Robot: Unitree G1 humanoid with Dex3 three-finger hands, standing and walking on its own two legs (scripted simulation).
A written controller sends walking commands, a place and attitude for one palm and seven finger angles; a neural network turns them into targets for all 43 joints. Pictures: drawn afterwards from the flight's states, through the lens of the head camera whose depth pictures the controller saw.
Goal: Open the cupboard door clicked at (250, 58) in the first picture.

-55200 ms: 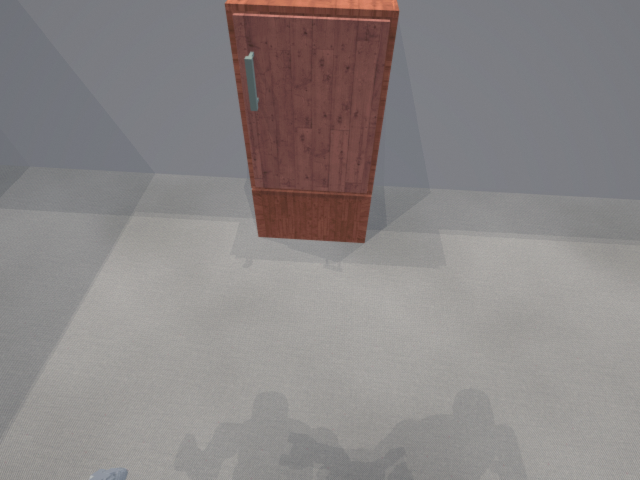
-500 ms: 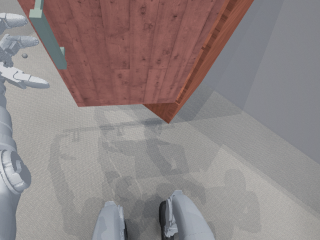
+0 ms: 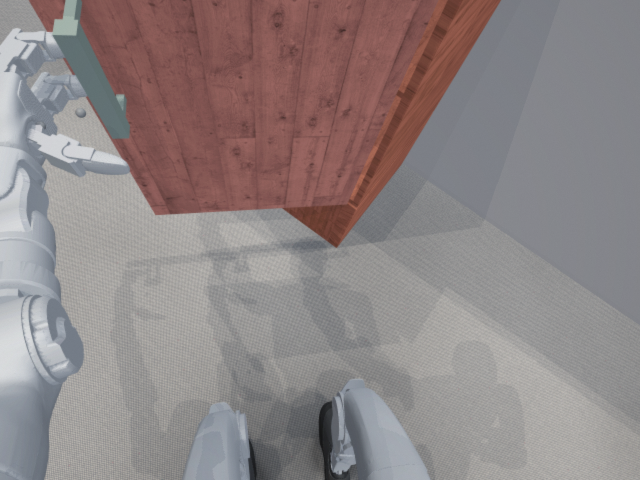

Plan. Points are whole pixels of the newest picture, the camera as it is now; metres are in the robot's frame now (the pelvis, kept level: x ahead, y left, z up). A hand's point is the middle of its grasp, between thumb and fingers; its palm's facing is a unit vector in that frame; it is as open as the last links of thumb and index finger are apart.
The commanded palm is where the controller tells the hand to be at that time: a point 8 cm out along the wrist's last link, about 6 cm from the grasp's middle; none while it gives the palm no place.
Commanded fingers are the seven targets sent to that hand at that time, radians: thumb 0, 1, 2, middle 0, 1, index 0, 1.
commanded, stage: slide the fingers in behind the handle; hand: left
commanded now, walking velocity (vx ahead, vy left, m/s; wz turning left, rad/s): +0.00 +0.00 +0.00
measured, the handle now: (99, 74) +0.58 +0.21 +0.06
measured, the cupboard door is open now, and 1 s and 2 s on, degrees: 44 44 44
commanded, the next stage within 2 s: close the thumb around the handle in 0.94 s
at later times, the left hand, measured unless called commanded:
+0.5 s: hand (115, 113) +0.53 +0.19 +0.06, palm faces +0.01 -1.00 +0.00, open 14.0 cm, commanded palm +0.50 +0.22 +0.05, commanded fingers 0.00 -0.50 0.30 -0.30 -1.20 -0.30 -1.20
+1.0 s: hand (124, 110) +0.53 +0.18 +0.05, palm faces +0.03 -1.00 -0.02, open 14.0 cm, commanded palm +0.51 +0.21 +0.05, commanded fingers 0.00 -0.50 0.30 -0.30 -1.20 -0.30 -1.20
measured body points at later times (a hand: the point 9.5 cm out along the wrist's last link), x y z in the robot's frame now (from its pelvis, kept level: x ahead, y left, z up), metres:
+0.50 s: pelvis +0.01 +0.00 +0.00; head +0.17 +0.03 +0.42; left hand +0.52 +0.24 +0.06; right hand +0.01 -0.26 -0.11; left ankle +0.00 +0.10 -0.64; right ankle +0.05 -0.13 -0.64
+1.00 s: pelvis +0.00 -0.01 +0.00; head +0.17 +0.02 +0.42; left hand +0.52 +0.23 +0.06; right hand +0.01 -0.27 -0.11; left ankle +0.00 +0.10 -0.64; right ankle +0.05 -0.13 -0.64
